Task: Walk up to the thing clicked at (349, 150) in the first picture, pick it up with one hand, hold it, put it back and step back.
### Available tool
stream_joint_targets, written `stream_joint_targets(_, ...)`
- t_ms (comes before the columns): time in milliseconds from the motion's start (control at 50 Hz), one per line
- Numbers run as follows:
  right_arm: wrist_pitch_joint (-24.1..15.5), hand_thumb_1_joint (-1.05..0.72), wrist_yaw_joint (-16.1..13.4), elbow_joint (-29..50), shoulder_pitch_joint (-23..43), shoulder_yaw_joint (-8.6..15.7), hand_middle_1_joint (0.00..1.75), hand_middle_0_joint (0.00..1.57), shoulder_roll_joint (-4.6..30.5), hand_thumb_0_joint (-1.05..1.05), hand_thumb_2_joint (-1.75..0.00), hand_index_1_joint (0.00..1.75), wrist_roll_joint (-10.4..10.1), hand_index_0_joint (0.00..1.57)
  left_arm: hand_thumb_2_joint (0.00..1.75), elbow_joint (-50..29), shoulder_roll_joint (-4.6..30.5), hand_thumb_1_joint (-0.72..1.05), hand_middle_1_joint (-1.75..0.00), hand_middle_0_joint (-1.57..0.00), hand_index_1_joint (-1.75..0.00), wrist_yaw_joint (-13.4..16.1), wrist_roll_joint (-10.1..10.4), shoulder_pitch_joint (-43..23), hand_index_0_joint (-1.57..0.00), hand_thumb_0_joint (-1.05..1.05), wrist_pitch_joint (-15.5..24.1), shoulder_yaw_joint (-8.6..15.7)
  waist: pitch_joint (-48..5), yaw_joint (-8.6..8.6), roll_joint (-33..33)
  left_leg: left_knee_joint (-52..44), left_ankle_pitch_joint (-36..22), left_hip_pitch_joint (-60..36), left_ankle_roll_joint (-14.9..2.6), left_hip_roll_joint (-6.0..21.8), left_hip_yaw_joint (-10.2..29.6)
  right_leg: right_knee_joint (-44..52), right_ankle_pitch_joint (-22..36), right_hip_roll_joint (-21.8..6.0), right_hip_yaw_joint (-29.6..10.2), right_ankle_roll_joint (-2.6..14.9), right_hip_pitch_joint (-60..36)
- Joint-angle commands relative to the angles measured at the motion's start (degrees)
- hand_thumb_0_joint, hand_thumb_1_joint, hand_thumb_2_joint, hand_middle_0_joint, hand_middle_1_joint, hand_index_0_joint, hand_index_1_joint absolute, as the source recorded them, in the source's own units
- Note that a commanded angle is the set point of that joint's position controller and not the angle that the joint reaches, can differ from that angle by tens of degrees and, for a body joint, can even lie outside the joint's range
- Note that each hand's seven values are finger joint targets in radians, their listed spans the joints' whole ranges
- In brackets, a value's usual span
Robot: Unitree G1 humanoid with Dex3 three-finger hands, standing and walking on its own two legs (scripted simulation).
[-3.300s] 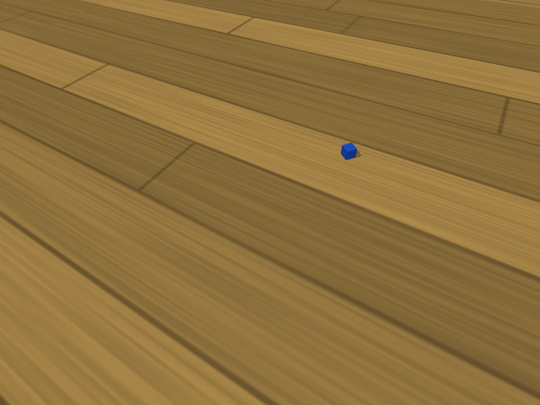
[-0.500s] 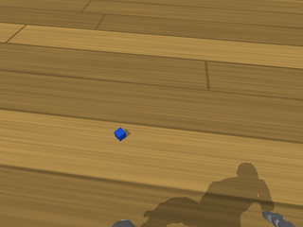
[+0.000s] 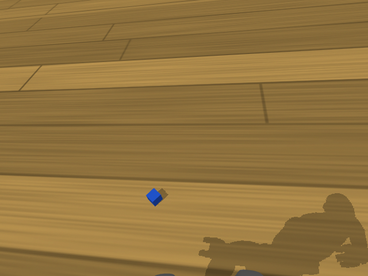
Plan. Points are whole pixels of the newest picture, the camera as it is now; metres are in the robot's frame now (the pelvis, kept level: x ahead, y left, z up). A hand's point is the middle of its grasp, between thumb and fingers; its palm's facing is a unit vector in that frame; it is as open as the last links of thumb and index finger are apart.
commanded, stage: walk up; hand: left
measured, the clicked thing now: (154, 197) +0.64 +0.29 -0.73
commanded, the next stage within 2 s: none
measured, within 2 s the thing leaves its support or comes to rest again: neither
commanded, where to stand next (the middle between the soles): +0.23 +0.05 m, yaw +0 degrees
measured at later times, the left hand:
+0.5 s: hand out of the picture +0.15 +0.34 -0.15, palm faces +0.00 -0.93 -0.38, open 7.4 cm
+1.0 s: hand (82, 243) +0.24 +0.32 -0.14, palm faces -0.05 -0.92 -0.39, open 7.4 cm
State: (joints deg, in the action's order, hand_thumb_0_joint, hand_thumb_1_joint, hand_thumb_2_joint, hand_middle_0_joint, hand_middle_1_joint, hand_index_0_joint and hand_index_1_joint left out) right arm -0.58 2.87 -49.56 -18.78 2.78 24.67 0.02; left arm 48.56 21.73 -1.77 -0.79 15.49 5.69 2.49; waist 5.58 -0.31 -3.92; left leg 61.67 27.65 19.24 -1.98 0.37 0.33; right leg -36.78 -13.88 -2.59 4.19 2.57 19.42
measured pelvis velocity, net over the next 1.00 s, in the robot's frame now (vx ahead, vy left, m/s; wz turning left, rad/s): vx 0.16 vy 0.07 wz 0.01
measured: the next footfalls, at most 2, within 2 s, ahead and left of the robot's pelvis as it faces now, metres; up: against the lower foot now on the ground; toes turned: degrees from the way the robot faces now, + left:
left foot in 0.40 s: +0.23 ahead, +0.18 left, +0.00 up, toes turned +3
right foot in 0.78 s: +0.25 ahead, -0.06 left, +0.00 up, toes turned +0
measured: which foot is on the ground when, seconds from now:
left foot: up 0.00-0.38, down 0.40-1.00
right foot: down 0.00-0.42, up 0.44-0.76, down 0.78-1.00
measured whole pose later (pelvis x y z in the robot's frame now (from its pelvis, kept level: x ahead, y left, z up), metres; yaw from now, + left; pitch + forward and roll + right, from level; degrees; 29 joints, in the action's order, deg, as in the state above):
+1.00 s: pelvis +0.16 +0.07 +0.00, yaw +0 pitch -3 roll +1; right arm 0.2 1.5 -56.3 -8.3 0.2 20.7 -0.6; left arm 56.8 20.2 0.1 -0.7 9.6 1.8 -0.7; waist 6.0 0.1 -1.9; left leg 34.4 15.3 15.8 -0.7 1.1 -4.3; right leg -35.1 -14.2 -1.5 0.7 -0.2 17.7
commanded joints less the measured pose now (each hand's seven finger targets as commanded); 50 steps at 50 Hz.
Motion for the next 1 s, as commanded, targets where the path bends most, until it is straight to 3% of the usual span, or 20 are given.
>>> stream_joint_targets(0, -1.1, -0.9, -0.4, 3.0, -3.6, 3.2, 0.3, 0.2, 10.4, 0.0, -0.9, 0.3, -0.4, 0.2, 0.9, -2.1, 17.2, 0.9, -0.3, -0.2, -0.3, 1.7, 1.2, 3.9, -0.2, 0.0, 1.3, 4.8, -1.7, -0.41, 12.3, 0.5, -8.7, 12.5, 0.12, 2.6, 6.2, 22.1, 0.7, -12.2, -18.2, 3.94, -9.8)
stream_joint_targets(80, -0.3, -0.9, 0.4, 3.2, -1.6, 3.6, 0.3, 0.2, 9.6, 0.0, -0.9, 0.3, 0.4, 0.2, 0.9, -3.2, 16.3, 0.9, -0.3, -0.2, -0.3, 1.8, 0.8, 5.2, -0.2, 0.0, 1.9, 4.8, -2.3, -0.67, 11.3, -4.3, -13.6, 13.3, 1.99, 2.1, 5.5, 22.3, 7.8, -11.8, -12.0, 6.38, -11.0)
stream_joint_targets(180, -0.5, -0.9, 1.6, 5.2, 4.9, 4.0, 0.3, 0.2, 9.2, 0.0, -0.9, 0.3, 1.4, 0.2, 0.9, -3.9, 17.3, 0.9, -0.3, -0.2, -0.3, 1.7, 0.1, 6.0, -0.2, 0.0, 1.6, 5.6, 0.8, -2.55, 10.3, -15.5, -15.3, 13.4, 2.77, 4.3, 3.7, 23.8, -5.2, -13.2, -10.1, 8.69, -9.4)
stream_joint_targets(240, -0.9, -0.9, 2.1, 5.8, 6.9, 4.0, 0.3, 0.2, 8.6, 0.0, -0.9, 0.3, 1.8, 0.2, 0.9, -3.8, 18.1, 0.9, -0.3, -0.2, -0.3, 1.8, -0.1, 6.3, -0.2, 0.0, 1.6, 5.5, 0.5, -2.84, 11.0, -21.4, -16.4, 10.4, 2.21, 5.6, 1.2, 20.9, -0.8, -14.2, -9.1, 8.85, -9.8)
stream_joint_targets(300, -1.4, -0.9, 1.6, 5.3, 6.6, 3.7, 0.3, 0.2, 7.9, 0.0, -0.9, 0.3, 1.7, 0.2, 0.9, -4.1, 18.1, 0.9, -0.3, -0.2, -0.3, 2.1, 0.2, 4.9, -0.2, 0.0, 1.0, 4.6, -1.5, -1.56, 11.2, -24.5, -16.0, 1.6, 0.87, 4.4, -1.5, 14.7, 13.8, -14.7, -7.1, 8.29, -6.5)
stream_joint_targets(340, -1.8, -0.9, 1.0, 3.8, 2.4, 3.9, 0.3, 0.2, 8.3, 0.0, -0.9, 0.3, 1.5, 0.2, 0.9, -4.3, 17.5, 0.9, -0.3, -0.2, -0.3, 2.3, 0.6, 2.9, -0.2, 0.0, 0.3, 3.9, -3.3, 1.58, 8.6, -30.6, -19.5, -6.1, -0.62, 2.8, -2.7, 7.3, 14.6, -12.5, -4.5, 6.23, -4.2)
stream_joint_targets(360, -2.2, -0.9, 0.5, 2.2, -1.2, 4.5, 0.3, 0.2, 10.2, 0.0, -0.9, 0.3, 1.6, 0.2, 0.9, -4.2, 15.5, 0.9, -0.3, -0.2, -0.3, 2.3, 0.7, 4.2, -0.2, 0.0, 0.0, 3.1, -6.1, 3.06, 3.3, -33.2, -18.4, -11.9, -1.51, 1.1, -2.6, -2.2, 15.4, -9.1, -2.1, 4.52, -3.2)
stream_joint_targets(380, -2.5, -0.9, -0.2, 1.6, -5.1, 6.0, 0.3, 0.2, 14.6, 0.0, -0.9, 0.3, 2.0, 0.2, 0.9, -4.5, 12.1, 0.9, -0.3, -0.2, -0.3, 2.1, 1.0, 7.7, -0.2, 0.0, -0.1, 1.8, -9.8, 4.15, -8.6, -38.0, -13.2, -18.5, -4.14, 8.3, 8.5, -16.3, 7.9, -4.2, 1.1, 1.75, 2.5)
stream_joint_targets(400, -2.7, -0.9, -0.8, 3.2, -4.3, 6.3, 0.3, 0.2, 17.7, 0.0, -0.9, 0.3, 1.9, 0.2, 0.9, -4.7, 8.6, 0.9, -0.3, -0.2, -0.3, 2.1, 1.2, 10.0, -0.2, 0.0, -0.5, 0.9, -8.5, 2.49, -15.0, -41.0, -13.4, -22.3, -7.87, 18.3, 27.0, -23.3, -17.0, 3.2, -1.2, -0.72, 15.0)
stream_joint_targets(420, -2.5, -0.9, -0.9, 3.9, -3.5, 6.7, 0.3, 0.2, 19.4, 0.0, -0.9, 0.3, 0.3, 0.2, 0.9, -3.0, 13.5, 0.9, -0.3, -0.2, -0.3, 2.9, 0.9, 10.3, -0.2, 0.0, -1.4, 2.0, -8.4, 3.05, -10.3, -44.2, -8.9, -18.9, -13.34, 23.4, 32.4, -27.5, -20.2, 1.2, -2.8, 0.11, 15.0)
stream_joint_targets(440, -2.0, -0.9, -0.9, 3.6, -2.3, 6.7, 0.3, 0.2, 18.1, 0.0, -0.9, 0.3, -0.3, 0.2, 0.9, -2.2, 15.6, 0.9, -0.3, -0.2, -0.3, 3.1, 0.5, 8.2, -0.2, 0.0, -1.7, 2.2, -5.4, 3.01, -7.8, -44.8, -7.9, -14.5, -14.95, 23.1, 31.3, -29.8, -19.1, -0.6, -4.8, 0.25, 15.1)
stream_joint_targets(500, -2.5, -0.9, -1.6, 5.4, 3.1, 4.3, 0.3, 0.2, 12.8, 0.0, -0.9, 0.3, 0.2, 0.2, 0.9, -0.2, 14.3, 0.9, -0.3, -0.2, -0.3, 2.3, 1.3, 8.2, -0.2, 0.0, -1.9, 2.3, -2.4, 0.64, -4.7, -42.7, -22.1, -6.5, -9.18, 14.0, 12.0, -23.9, -11.7, -2.0, -7.9, 0.22, 9.5)
stream_joint_targets(600, -2.4, -0.9, -2.3, 6.0, 5.7, 3.3, 0.3, 0.2, 11.7, 0.0, -0.9, 0.3, 0.6, 0.2, 0.9, 1.5, 11.3, 0.9, -0.3, -0.2, -0.3, 2.4, 0.9, 7.5, -0.2, 0.0, -2.7, 1.8, -4.0, 0.17, -6.4, -40.0, -29.4, -3.5, -10.44, 13.4, 6.7, -12.6, -6.6, -1.4, -4.1, -2.2, 4.0)
stream_joint_targets(700, -1.1, -0.9, -2.5, 6.0, 8.8, 2.8, 0.3, 0.2, 11.5, 0.0, -0.9, 0.3, 0.3, 0.2, 0.9, 3.6, 10.6, 0.9, -0.3, -0.2, -0.3, 3.0, 0.6, 6.4, -0.2, 0.0, -2.6, 2.1, -7.4, -0.98, -3.5, -31.6, -32.3, 0.1, -10.0, 14.4, 6.1, -1.1, -0.2, 1.0, -2.2, -1.97, -6.8)
stream_joint_targets(740, -0.6, -0.9, -2.5, 5.5, 9.9, 1.3, 0.3, 0.2, 8.1, 0.0, -0.9, 0.3, -0.7, 0.2, 0.9, 4.0, 12.1, 0.9, -0.3, -0.2, -0.3, 3.4, 0.1, 5.6, -0.2, 0.0, -1.9, 2.4, -8.3, -2.29, 1.7, -26.0, -24.5, 2.2, -5.1, 11.2, 3.9, 8.6, 6.1, 0.0, -5.1, -0.2, -11.8)
stream_joint_targets(780, -0.2, -0.9, -2.5, 4.3, 7.4, 0.0, 0.3, 0.2, 4.5, 0.0, -0.9, 0.3, -1.0, 0.2, 0.9, 1.8, 16.3, 0.9, -0.3, -0.2, -0.3, 3.4, -0.5, -1.5, -0.2, 0.0, -1.0, 2.7, -6.0, 1.05, 12.6, -19.0, -5.7, 5.0, 0.64, 2.2, -0.8, 16.2, 10.7, -15.4, -27.3, 6.42, -7.2)
stream_joint_targets(800, 0.3, -0.9, -3.1, 2.0, 6.6, 1.1, 0.3, 0.2, 7.5, 0.0, -0.9, 0.3, -0.8, 0.2, 0.9, 1.6, 18.2, 0.9, -0.3, -0.2, -0.3, 3.2, 0.1, -6.0, -0.2, 0.0, -1.5, 2.5, -5.4, 1.36, 13.3, -17.3, 2.6, -2.7, 0.14, 1.8, -0.7, 15.1, 10.1, -18.3, -27.0, 11.4, 1.8)
stream_joint_targets(840, -0.1, -0.9, -2.9, -0.4, 6.7, 1.3, 0.3, 0.2, 8.1, 0.0, -0.9, 0.3, -0.6, 0.2, 0.9, 2.3, 14.2, 0.9, -0.3, -0.2, -0.3, 2.9, 0.3, -7.0, -0.2, 0.0, -2.1, 1.1, -3.9, 2.6, 11.5, -27.4, -4.8, -9.0, -0.64, 3.3, 1.5, 12.9, 5.8, -11.6, -19.1, 6.1, 7.1)
stream_joint_targets(880, -0.6, -0.9, -2.5, -2.0, 8.9, 1.4, 0.3, 0.2, 9.2, 0.0, -0.9, 0.3, -0.8, 0.2, 0.9, 3.2, 12.7, 0.9, -0.3, -0.2, -0.3, 2.8, 0.5, -8.0, -0.2, 0.0, -2.3, 0.5, -6.3, 1.97, 10.7, -31.8, -12.9, -8.8, -1.48, 5.7, 3.2, 11.0, 4.5, -6.6, -12.9, 1.02, 1.8)
stream_joint_targets(980, -0.7, -0.9, -2.1, -5.2, 12.5, 0.0, 0.3, 0.2, 8.6, 0.0, -0.9, 0.3, -0.1, 0.2, 0.9, 6.2, 12.2, 0.9, -0.3, -0.2, -0.3, 2.3, 0.5, -9.5, -0.2, 0.0, -2.9, 0.2, -4.4, 0.2, 8.3, -38.5, -3.7, -4.8, -1.19, 6.5, 4.6, 15.7, -10.5, -5.5, -13.8, 0.26, -1.3)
